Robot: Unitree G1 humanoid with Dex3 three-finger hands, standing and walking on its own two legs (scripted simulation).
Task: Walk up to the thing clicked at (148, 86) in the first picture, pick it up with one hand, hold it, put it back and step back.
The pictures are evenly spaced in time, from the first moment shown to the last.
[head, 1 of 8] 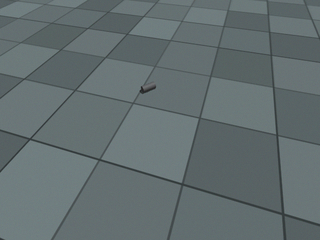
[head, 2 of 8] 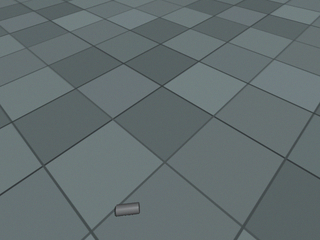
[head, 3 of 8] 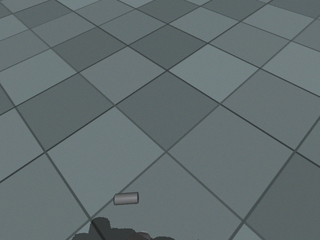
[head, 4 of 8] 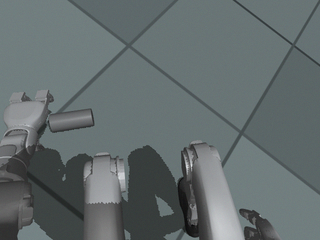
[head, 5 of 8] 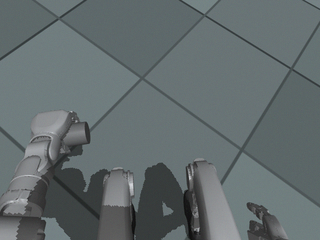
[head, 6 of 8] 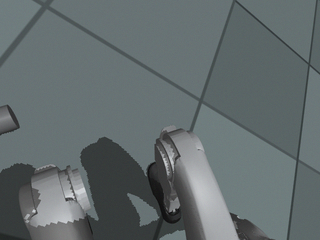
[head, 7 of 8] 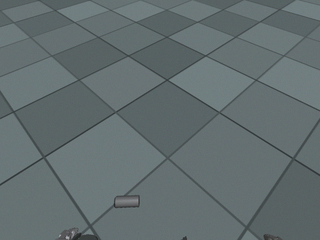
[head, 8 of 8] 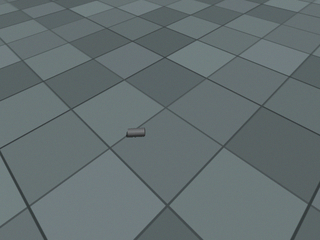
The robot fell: no
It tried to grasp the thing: yes
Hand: left
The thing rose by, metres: 0.68
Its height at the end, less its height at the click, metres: +0.00
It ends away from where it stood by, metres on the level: 0.02
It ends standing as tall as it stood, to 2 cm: yes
